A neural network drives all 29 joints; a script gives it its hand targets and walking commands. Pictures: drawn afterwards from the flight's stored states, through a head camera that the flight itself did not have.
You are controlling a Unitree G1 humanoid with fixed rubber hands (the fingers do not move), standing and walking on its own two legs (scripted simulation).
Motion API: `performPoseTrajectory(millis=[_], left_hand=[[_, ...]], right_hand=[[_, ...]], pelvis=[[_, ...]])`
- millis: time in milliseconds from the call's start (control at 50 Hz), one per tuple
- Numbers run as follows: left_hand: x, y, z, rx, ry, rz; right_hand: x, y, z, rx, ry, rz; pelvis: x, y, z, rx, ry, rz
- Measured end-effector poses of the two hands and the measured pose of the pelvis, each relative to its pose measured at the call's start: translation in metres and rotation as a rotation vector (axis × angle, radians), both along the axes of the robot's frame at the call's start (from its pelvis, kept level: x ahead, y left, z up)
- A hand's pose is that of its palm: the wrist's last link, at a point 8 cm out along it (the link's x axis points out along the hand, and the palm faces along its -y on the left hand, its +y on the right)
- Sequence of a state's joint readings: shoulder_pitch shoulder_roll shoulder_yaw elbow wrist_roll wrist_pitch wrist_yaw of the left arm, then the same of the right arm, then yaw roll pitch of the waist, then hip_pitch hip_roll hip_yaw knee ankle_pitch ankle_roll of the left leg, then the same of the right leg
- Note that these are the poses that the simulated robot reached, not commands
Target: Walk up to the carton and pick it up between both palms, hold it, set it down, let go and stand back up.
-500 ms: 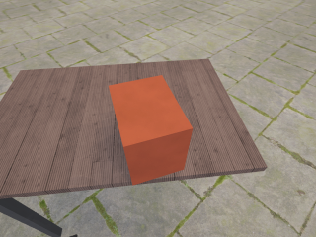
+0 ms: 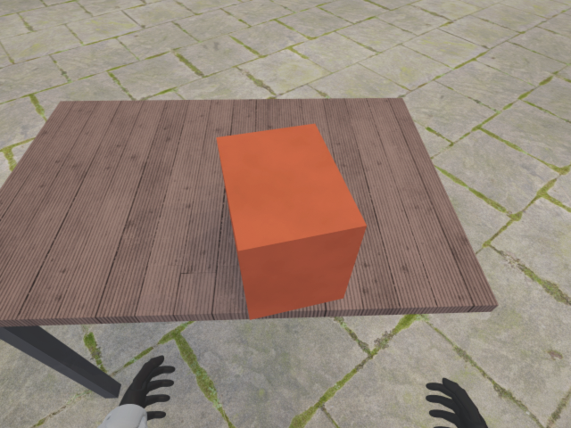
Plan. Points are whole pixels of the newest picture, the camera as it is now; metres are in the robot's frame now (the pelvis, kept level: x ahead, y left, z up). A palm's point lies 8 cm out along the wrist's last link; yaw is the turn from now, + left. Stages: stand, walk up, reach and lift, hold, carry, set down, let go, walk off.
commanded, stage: reach and lift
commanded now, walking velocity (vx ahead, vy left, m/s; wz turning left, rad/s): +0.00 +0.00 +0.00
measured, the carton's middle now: (282, 221) +0.42 +0.02 +0.03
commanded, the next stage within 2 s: none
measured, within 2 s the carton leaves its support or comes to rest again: neither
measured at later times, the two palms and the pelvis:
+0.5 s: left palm (137, 404) +0.17 +0.21 -0.04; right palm (469, 422) +0.16 -0.23 -0.05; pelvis +0.02 +0.01 +0.02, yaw +0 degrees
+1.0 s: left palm (149, 397) +0.17 +0.18 +0.00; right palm (473, 394) +0.18 -0.22 +0.00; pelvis +0.02 +0.01 +0.02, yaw +1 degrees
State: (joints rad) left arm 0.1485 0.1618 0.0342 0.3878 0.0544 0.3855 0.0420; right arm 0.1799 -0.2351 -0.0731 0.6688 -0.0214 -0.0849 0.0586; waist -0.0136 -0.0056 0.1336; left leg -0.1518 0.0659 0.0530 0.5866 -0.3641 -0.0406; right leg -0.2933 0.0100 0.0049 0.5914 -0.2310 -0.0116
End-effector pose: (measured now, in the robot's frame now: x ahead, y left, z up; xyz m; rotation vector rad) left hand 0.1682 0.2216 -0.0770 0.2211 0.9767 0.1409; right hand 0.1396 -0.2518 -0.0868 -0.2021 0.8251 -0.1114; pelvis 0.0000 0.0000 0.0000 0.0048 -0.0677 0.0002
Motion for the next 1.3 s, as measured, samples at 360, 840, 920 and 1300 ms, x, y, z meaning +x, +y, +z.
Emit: performPoseTrajectory(millis=[360,840,920,1300], left_hand=[[0.004,-0.008,0.032,-0.023,-0.195,0.042],[0.005,-0.030,0.070,-0.061,-0.445,0.101],[0.002,-0.038,0.076,-0.075,-0.477,0.116],[0.027,-0.067,0.115,-0.096,-0.661,0.177]], right_hand=[[0.007,0.021,0.025,0.064,-0.105,0.035],[0.039,0.027,0.071,0.136,-0.299,0.089],[0.038,0.027,0.079,0.146,-0.330,0.094],[0.071,0.028,0.113,0.211,-0.508,0.152]], pelvis=[[0.014,0.006,0.015,-0.003,-0.014,-0.001],[0.025,0.012,0.019,-0.017,-0.027,0.013],[0.022,0.011,0.019,-0.015,-0.024,0.011],[0.007,-0.008,0.016,0.006,0.006,0.004]])
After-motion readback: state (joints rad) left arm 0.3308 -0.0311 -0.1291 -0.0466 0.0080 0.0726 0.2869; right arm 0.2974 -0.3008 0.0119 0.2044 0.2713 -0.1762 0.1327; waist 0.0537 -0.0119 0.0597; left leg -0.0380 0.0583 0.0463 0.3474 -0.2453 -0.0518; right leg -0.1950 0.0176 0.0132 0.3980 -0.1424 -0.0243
